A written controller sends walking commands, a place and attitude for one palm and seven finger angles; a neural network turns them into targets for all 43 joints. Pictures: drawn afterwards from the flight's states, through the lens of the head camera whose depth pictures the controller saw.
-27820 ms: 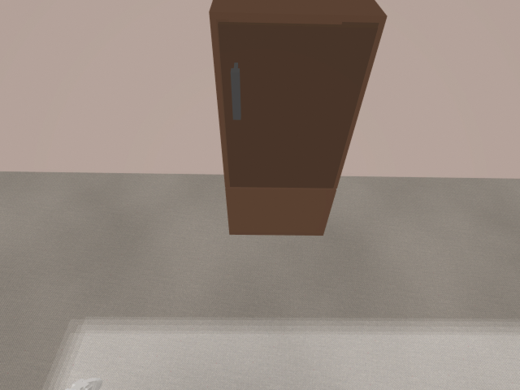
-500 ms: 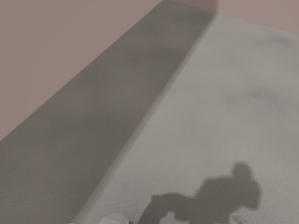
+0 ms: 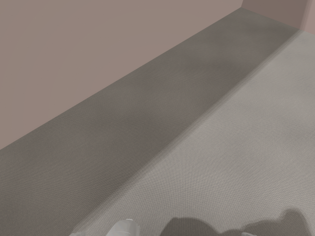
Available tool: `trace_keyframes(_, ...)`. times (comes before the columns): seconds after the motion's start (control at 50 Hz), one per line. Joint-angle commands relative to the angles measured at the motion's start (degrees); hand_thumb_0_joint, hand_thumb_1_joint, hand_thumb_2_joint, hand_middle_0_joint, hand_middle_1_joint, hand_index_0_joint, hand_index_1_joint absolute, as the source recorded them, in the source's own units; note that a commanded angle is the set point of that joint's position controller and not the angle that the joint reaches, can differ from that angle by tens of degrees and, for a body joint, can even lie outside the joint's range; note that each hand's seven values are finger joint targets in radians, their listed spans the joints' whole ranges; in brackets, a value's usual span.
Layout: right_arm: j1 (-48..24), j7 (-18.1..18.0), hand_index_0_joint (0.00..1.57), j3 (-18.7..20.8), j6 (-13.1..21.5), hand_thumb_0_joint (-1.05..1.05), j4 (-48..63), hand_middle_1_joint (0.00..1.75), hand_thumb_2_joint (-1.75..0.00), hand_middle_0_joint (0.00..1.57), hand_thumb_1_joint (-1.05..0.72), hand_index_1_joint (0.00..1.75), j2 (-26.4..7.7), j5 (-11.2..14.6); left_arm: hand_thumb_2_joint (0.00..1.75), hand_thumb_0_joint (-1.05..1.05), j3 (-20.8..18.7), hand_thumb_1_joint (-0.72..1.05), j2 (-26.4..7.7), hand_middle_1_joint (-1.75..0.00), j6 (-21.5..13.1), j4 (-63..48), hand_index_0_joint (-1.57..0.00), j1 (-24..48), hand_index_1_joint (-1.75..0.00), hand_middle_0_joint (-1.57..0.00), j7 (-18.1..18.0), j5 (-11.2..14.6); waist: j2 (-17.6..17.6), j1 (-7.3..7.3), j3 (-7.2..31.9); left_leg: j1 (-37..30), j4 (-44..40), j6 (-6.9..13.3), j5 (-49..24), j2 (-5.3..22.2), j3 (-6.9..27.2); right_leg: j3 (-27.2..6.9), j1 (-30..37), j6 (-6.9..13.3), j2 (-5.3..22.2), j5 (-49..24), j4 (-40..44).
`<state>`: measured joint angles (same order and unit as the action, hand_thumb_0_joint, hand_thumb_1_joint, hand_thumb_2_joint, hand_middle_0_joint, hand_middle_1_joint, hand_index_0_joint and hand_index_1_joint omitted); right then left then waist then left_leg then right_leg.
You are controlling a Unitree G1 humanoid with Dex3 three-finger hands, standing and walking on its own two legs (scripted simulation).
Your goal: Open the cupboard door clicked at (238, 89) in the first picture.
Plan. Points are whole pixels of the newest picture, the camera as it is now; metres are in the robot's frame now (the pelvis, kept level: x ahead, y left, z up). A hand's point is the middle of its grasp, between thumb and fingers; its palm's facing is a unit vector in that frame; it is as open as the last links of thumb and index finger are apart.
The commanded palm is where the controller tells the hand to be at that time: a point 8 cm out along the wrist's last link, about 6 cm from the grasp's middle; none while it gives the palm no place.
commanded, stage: turn to face it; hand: left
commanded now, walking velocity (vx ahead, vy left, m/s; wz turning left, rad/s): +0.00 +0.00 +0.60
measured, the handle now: out of the picture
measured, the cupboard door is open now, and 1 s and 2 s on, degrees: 41 41 41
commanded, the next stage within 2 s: none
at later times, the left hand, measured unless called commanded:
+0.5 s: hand out of the picture +0.05 +0.22 -0.16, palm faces +0.29 -0.91 -0.30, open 7.4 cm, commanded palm none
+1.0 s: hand out of the picture -0.05 +0.21 -0.17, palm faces +0.59 -0.77 -0.25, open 7.4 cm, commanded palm none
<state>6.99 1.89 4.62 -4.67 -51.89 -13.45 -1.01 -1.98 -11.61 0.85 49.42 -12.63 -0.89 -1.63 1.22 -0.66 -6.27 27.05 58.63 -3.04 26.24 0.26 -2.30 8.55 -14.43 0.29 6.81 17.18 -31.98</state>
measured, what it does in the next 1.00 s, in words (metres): steps on the spot, turning left: left foot, then right foot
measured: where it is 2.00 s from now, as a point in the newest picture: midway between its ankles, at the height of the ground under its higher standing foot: outside the picture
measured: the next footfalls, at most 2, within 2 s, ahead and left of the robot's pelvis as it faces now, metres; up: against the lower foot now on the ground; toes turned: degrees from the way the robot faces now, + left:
left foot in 0.14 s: +0.04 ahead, +0.13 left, +0.00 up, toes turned +10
right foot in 0.46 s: +0.09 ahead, -0.13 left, +0.00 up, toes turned +14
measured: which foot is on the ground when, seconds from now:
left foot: up 0.00-0.12, down 0.14-0.46, up 0.48-0.76, down 0.78-1.00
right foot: down 0.00-0.14, up 0.16-0.44, down 0.46-0.78, up 0.80-1.00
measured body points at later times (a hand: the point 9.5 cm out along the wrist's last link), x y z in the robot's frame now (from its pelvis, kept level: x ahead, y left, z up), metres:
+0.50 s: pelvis +0.00 -0.02 -0.01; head +0.06 -0.02 +0.43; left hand +0.03 +0.26 -0.13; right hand +0.15 -0.25 -0.16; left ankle -0.01 +0.12 -0.72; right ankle +0.05 -0.14 -0.74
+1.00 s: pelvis +0.01 -0.02 +0.00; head +0.05 +0.03 +0.44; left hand -0.08 +0.25 -0.15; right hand +0.24 -0.17 -0.14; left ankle -0.05 +0.08 -0.74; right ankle +0.08 -0.15 -0.68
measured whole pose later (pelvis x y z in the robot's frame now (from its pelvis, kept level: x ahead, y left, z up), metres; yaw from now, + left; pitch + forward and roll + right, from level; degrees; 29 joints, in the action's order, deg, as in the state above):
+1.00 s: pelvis +0.01 -0.02 +0.00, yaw +36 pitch +2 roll +0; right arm 8.4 0.0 2.8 -1.7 -51.3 -12.0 -1.8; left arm -4.0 -14.9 3.4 50.9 -9.2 -0.2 -0.7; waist 2.1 0.1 -6.1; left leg 17.3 30.3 1.0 14.5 -1.2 1.5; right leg 1.2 -27.1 -4.4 4.3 25.1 -58.3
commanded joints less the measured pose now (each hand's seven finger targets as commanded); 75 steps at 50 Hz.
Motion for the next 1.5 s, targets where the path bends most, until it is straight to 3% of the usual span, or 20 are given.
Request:
trace_keyframes(0.0, -5.18, 0.26, 0.20, -0.31, 2.33, 0.00, 6.04, 0.30, -0.90, 0.20, -0.90, 0.30, -2.12, 0.70, 0.90, 0.00, -4.20, 0.90, -13.19, -0.30, -1.40, -2.26, -0.20, -4.15, -0.30, -0.20, -0.91, -0.28, 10.12, 3.83, 8.37, -1.21, -14.57, -0.14, 0.84, -0.27, -3.66, -6.53, 12.06, 6.28, 13.47, -34.07, 6.48)
trace_keyframes(0.08, 2.00, -0.08, 0.20, 0.39, 3.08, 0.00, 4.48, 0.30, -0.90, 0.20, -0.90, 0.30, -5.19, 0.42, 0.90, 0.00, -4.61, 0.90, -12.89, -0.30, -1.01, -2.23, -0.20, -2.21, -0.30, -0.20, -0.30, 0.61, 6.59, -0.33, 11.62, -16.62, -33.11, 1.66, -14.39, 0.29, -3.11, -0.88, 5.35, 1.02, 12.32, -26.94, -3.84)
trace_keyframes(0.12, 9.70, -0.95, 0.20, 3.10, 3.45, 0.00, 3.45, 0.30, -0.90, 0.20, -0.90, 0.30, -16.30, -0.41, 0.90, 0.00, -2.89, 0.90, -6.38, -0.30, -0.43, -6.51, -0.20, 1.23, -0.30, -0.20, 0.15, 0.99, -19.84, -4.87, 13.34, -30.12, -37.23, 15.94, -50.99, 24.88, 27.82, 0.25, -20.48, -5.80, 0.35, 22.41, -26.37)
trace_keyframes(0.24, 2.42, -2.66, 0.20, 1.42, 3.87, 0.00, 4.49, 0.30, -0.90, 0.20, -0.90, 0.30, -11.05, -0.52, 0.90, 0.00, -3.20, 0.90, -6.82, -0.30, 0.82, -3.63, -0.20, 3.56, -0.30, -0.20, 0.42, 0.72, -10.67, -0.34, 8.71, -17.95, -37.41, 11.75, -35.69, 12.82, 15.16, -7.97, -16.36, -4.91, -1.68, 8.05, -28.76)
trace_keyframes(0.4, -1.74, -2.00, 0.20, 2.21, 2.61, 0.00, 6.11, 0.30, -0.90, 0.20, -0.90, 0.30, -10.82, -0.17, 0.90, 0.00, -3.55, 0.90, -7.80, -0.30, -0.18, -2.45, -0.20, -3.77, -0.30, -0.20, 0.06, 0.93, -7.36, 3.47, 8.36, -2.28, -32.03, 8.35, -17.49, 7.58, 18.01, -5.96, 8.62, -3.33, -5.34, -2.00, 4.39)
trace_keyframes(0.44, -1.86, -1.27, 0.20, 1.50, 2.76, 0.00, 8.16, 0.30, -0.90, 0.20, -0.90, 0.30, -5.17, 0.44, 0.90, 0.00, -4.99, 0.90, -16.18, -0.30, -1.00, -3.12, -0.20, -5.42, -0.30, -0.20, -0.74, -0.44, 17.88, 5.02, 7.87, 10.16, -6.34, 0.82, 7.69, -5.09, 3.15, -31.06, 12.45, 6.35, 19.72, -0.22, 19.15)
trace_keyframes(0.52, -0.28, -0.23, 0.20, 1.64, 1.38, 0.00, 5.01, 0.30, -0.90, 0.20, -0.90, 0.30, -5.68, 0.03, 0.90, 0.00, -3.11, 0.90, -10.20, -0.30, -1.03, -5.28, -0.20, 3.99, -0.30, -0.20, -1.04, 0.18, 11.25, -0.22, 5.91, 5.73, 12.75, 0.15, -0.83, 1.35, 4.22, -13.53, 2.31, 7.09, 12.53, -12.08, 14.00)
trace_keyframes(0.64, -4.07, 0.34, 0.20, 0.13, 1.97, 0.00, 5.39, 0.30, -0.90, 0.20, -0.90, 0.30, -2.54, 0.56, 0.90, 0.00, -4.00, 0.90, -12.69, -0.30, -1.26, -2.98, -0.20, -1.92, -0.30, -0.20, -0.92, -0.18, 9.67, 3.29, 7.78, -0.53, -11.53, -0.51, 0.90, 0.29, -2.64, -6.94, 10.64, 6.61, 13.35, -27.87, 8.51)
trace_keyframes(0.72, 1.69, -0.03, 0.20, 0.29, 2.92, 0.00, 4.07, 0.30, -0.90, 0.20, -0.90, 0.30, -4.68, 0.48, 0.90, 0.00, -4.64, 0.90, -13.45, -0.30, -0.80, -2.39, -0.20, -1.57, -0.30, -0.20, -0.35, 0.54, 7.10, 0.21, 10.07, -14.11, -30.49, 1.02, -11.62, -0.47, -3.69, -1.69, 5.87, 1.82, 12.68, -25.21, -1.32)
trace_keyframes(0.76, 8.51, -0.56, 0.20, 2.99, 3.51, 0.00, 3.63, 0.30, -0.90, 0.20, -0.90, 0.30, -15.03, -0.36, 0.90, 0.00, -3.11, 0.90, -7.10, -0.30, -0.21, -5.72, -0.20, 0.18, -0.30, -0.20, 0.36, 1.11, -19.60, -3.90, 12.79, -30.08, -36.63, 12.19, -43.85, 21.89, 25.53, 1.70, -18.95, -5.81, 1.26, 18.44, -23.73)
trace_keyframes(0.78, 12.46, -1.21, 0.20, 3.12, 3.10, 0.00, 2.33, 0.30, -0.90, 0.20, -0.90, 0.30, -16.76, -0.59, 0.90, 0.00, -2.76, 0.90, -7.81, -0.30, 0.32, -7.73, -0.20, 4.78, -0.30, -0.20, 0.00, 0.48, -13.93, -6.01, 12.29, -25.90, -37.06, 17.41, -41.62, 25.47, 27.49, -4.76, -20.25, -4.65, 0.39, 21.89, -30.79)
trace_keyframes(0.88, 3.11, -2.86, 0.20, 1.23, 4.12, 0.00, 4.11, 0.30, -0.90, 0.20, -0.90, 0.30, -10.54, -0.42, 0.90, 0.00, -3.28, 0.90, -7.12, -0.30, 0.86, -3.15, -0.20, 3.33, -0.30, -0.20, 0.46, 0.60, -10.82, -0.32, 10.03, -20.01, -37.47, 11.64, -38.32, 13.06, 15.35, -8.78, -18.24, -5.04, -0.87, 6.72, -32.95)
trace_keyframes(1.06, 0.11, -2.31, 0.20, 2.14, 3.04, 0.00, 4.79, 0.30, -0.90, 0.20, -0.90, 0.30, -11.32, -0.29, 0.90, 0.00, -3.01, 0.90, -6.80, -0.30, -0.07, -3.11, -0.20, -0.83, -0.30, -0.20, 0.04, 1.17, -9.59, 1.70, 10.37, -11.29, -32.64, 10.14, -32.28, 9.55, 19.21, -5.80, 2.32, -3.88, -6.45, 0.75, -0.90)
trace_keyframes(1.08, -0.95, -2.16, 0.20, 2.10, 2.96, 0.00, 5.40, 0.30, -0.90, 0.20, -0.90, 0.30, -10.17, 0.09, 0.90, 0.00, -3.46, 0.90, -8.06, -0.30, -0.55, -2.55, -0.20, -3.63, -0.30, -0.20, -0.24, 1.08, -6.45, 3.30, 10.78, -6.59, -29.38, 7.91, -26.09, 6.92, 18.08, -6.94, 9.19, -3.38, -4.61, -4.10, 7.62)
trace_keyframes(1.12, -1.86, -1.32, 0.20, 1.59, 2.98, 0.00, 7.60, 0.30, -0.90, 0.20, -0.90, 0.30, -5.77, 0.53, 0.90, 0.00, -4.78, 0.90, -16.24, -0.30, -1.18, -2.94, -0.20, -5.03, -0.30, -0.20, -0.90, -0.32, 16.20, 4.76, 8.73, 7.81, -3.63, 0.80, 9.21, -5.01, 3.83, -30.59, 12.48, 7.75, 21.08, -10.05, 17.53)
trace_keyframes(1.22, -1.26, -0.12, 0.20, 1.11, 1.39, 0.00, 4.35, 0.30, -0.90, 0.20, -0.90, 0.30, -4.71, 0.17, 0.90, 0.00, -2.88, 0.90, -9.44, -0.30, -1.43, -4.77, -0.20, 2.87, -0.30, -0.20, -1.20, 0.32, 10.59, 0.12, 5.67, 5.60, 9.27, -0.59, -1.20, 1.12, 3.17, -10.33, 6.06, 6.70, 11.58, -23.59, 12.19)
trace_keyframes(1.34, -5.38, 0.36, 0.20, -0.09, 1.89, 0.00, 5.34, 0.30, -0.90, 0.20, -0.90, 0.30, -2.82, 0.58, 0.90, 0.00, -4.00, 0.90, -12.94, -0.30, -1.36, -2.39, -0.20, -2.98, -0.30, -0.20, -0.94, -0.02, 9.97, 3.40, 7.31, -0.45, -11.75, -0.41, 0.04, 0.12, -2.79, -5.68, 12.35, 6.43, 13.42, -32.82, 8.07)
trace_keyframes(1.42, -1.16, -0.06, 0.20, -0.04, 2.79, 0.00, 4.52, 0.30, -0.90, 0.20, -0.90, 0.30, -4.23, 0.43, 0.90, 0.00, -4.70, 0.90, -13.57, -0.30, -1.10, -1.83, -0.20, -2.75, -0.30, -0.20, -0.50, 0.40, 8.66, 1.15, 9.81, -10.88, -26.85, 1.03, -8.76, -0.95, -4.59, -1.66, 9.99, 3.05, 13.18, -32.95, 0.11)
trace_keyframes(1.44, 2.62, -0.13, 0.20, 0.57, 3.14, 0.00, 3.70, 0.30, -0.90, 0.20, -0.90, 0.30, -6.29, 0.19, 0.90, 0.00, -4.62, 0.90, -13.11, -0.30, -0.93, -2.17, -0.20, -1.71, -0.30, -0.20, -0.27, 0.84, 4.79, -1.46, 11.39, -19.22, -33.00, 2.26, -17.00, 0.43, -2.63, 0.46, 4.35, 0.64, 12.28, -28.53, -7.07)
trace_keyframes(1.48, 10.68, -1.08, 0.20, 3.07, 3.32, 0.00, 2.74, 0.30, -0.90, 0.20, -0.90, 0.30, -17.03, -0.37, 0.90, 0.00, -2.66, 0.90, -6.96, -0.30, -0.33, -6.69, -0.20, 2.21, -0.30, -0.20, 0.07, 1.04, -19.54, -5.59, 14.23, -30.76, -36.40, 17.14, -53.53, 24.69, 28.34, -1.06, -19.46, -5.16, 0.15, 23.39, -29.52)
